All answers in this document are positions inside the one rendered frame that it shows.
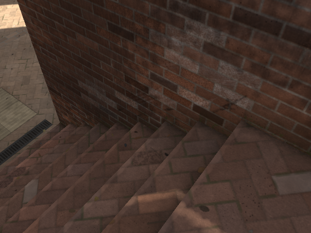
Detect stairs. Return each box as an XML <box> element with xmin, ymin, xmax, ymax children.
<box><xmin>0</xmin><ymin>121</ymin><xmax>228</xmax><ymax>233</ymax></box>

